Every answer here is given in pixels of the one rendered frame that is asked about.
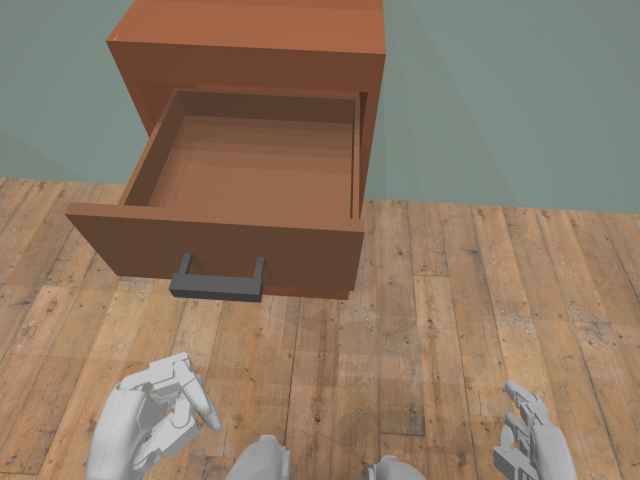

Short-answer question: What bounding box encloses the cabinet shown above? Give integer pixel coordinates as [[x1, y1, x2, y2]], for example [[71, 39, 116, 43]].
[[106, 0, 386, 300]]

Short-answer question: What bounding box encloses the left robot hand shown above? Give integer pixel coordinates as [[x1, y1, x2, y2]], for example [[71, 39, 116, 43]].
[[85, 352, 223, 480]]

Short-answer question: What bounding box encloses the right robot hand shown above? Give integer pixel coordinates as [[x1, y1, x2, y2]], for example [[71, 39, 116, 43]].
[[494, 380, 578, 480]]

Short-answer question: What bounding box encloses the robot left thigh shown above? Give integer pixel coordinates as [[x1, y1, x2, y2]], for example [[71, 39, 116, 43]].
[[225, 441, 291, 480]]

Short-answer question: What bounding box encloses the handle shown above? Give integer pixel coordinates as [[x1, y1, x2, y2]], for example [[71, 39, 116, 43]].
[[169, 253, 265, 303]]

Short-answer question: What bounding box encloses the drawer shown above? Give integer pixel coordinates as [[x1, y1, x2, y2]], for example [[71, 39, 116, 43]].
[[65, 88, 365, 291]]

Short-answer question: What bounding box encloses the left robot shin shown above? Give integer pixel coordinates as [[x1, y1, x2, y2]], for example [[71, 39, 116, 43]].
[[258, 435, 278, 443]]

